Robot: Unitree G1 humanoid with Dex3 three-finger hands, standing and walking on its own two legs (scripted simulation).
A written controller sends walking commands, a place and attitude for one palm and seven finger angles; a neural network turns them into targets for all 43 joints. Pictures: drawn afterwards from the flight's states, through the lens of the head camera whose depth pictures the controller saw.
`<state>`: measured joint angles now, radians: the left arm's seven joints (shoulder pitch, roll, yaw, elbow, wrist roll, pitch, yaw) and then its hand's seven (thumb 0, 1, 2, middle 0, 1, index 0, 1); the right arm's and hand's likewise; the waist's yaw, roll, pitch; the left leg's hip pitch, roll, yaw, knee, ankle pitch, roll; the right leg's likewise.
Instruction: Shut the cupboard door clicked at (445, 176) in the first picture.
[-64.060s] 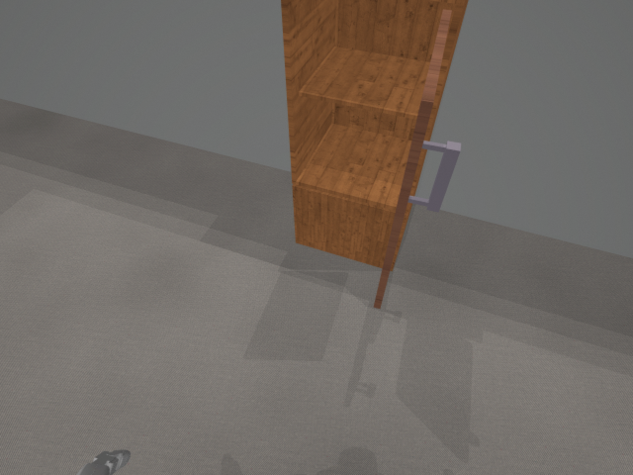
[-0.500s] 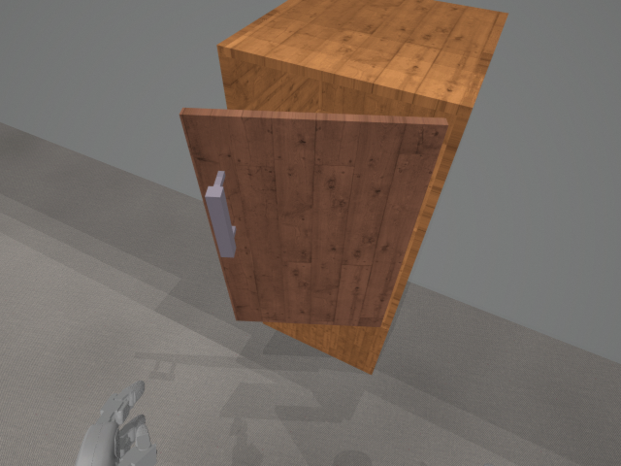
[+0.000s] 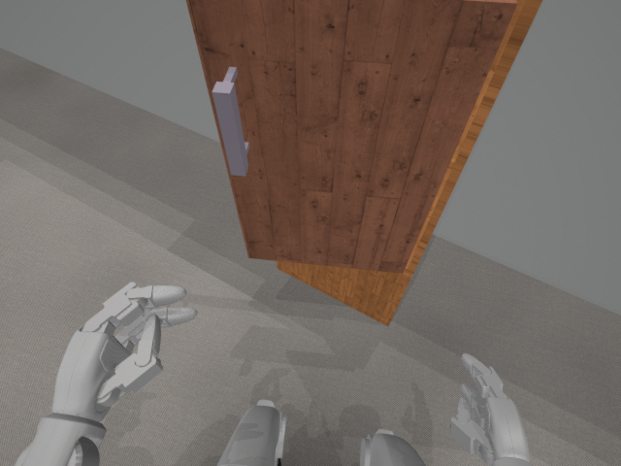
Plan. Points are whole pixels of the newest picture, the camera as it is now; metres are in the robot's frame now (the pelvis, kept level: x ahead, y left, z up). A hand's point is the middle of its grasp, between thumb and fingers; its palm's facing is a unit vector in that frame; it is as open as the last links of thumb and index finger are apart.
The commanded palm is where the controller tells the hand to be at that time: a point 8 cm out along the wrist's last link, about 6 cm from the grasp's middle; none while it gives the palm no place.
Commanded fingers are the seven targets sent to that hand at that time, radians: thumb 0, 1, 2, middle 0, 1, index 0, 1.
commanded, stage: raise the hand and make a fist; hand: left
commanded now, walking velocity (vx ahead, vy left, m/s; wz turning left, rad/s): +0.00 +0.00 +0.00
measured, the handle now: (235, 124) +0.54 +0.17 +0.12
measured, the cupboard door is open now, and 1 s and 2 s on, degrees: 24 24 24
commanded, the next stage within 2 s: bring the fist close to the handle in 1.30 s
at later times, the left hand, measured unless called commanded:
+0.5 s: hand (142, 335) +0.23 +0.20 +0.09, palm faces +0.02 -1.00 -0.04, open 3.2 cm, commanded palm +0.21 +0.25 +0.10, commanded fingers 0.00 0.90 0.90 -1.23 -1.42 -1.23 -1.42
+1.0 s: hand (149, 307) +0.25 +0.19 +0.12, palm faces +0.00 -1.00 -0.05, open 3.1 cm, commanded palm +0.22 +0.25 +0.12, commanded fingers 0.00 0.90 0.90 -1.30 -1.50 -1.30 -1.50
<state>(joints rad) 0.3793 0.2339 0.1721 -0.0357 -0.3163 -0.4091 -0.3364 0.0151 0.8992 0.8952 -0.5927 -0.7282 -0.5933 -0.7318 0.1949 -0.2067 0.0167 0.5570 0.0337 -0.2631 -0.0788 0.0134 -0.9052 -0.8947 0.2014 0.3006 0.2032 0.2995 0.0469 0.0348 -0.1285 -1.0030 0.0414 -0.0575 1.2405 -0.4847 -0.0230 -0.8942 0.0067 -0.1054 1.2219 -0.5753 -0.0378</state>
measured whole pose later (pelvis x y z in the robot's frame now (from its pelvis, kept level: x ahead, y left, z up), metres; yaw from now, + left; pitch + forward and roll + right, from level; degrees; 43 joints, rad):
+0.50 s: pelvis +0.02 +0.02 +0.03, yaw +0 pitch +12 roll -2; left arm 0.45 0.23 0.13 -0.13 -0.27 -0.36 -0.20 0.02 0.90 0.89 -1.05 -1.23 -1.05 -1.23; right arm 0.24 -0.23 0.01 0.50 0.02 -0.20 -0.06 0.01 -0.91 -0.89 0.20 0.30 0.20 0.30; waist 0.01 0.03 -0.12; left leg -0.87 0.03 -0.02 1.11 -0.46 0.01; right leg -0.76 -0.01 -0.07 1.08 -0.53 0.00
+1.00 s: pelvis +0.02 +0.01 +0.05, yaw +0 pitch +9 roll -1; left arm 0.36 0.25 0.16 -0.06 -0.30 -0.30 -0.25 0.01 0.90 0.89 -1.30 -1.49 -1.30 -1.50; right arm 0.28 -0.25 0.03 0.52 0.03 -0.18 -0.06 0.01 -0.90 -0.89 0.20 0.30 0.20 0.30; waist 0.01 0.04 -0.11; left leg -0.74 0.03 -0.02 1.00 -0.43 -0.01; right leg -0.64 0.00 -0.07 0.98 -0.50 -0.02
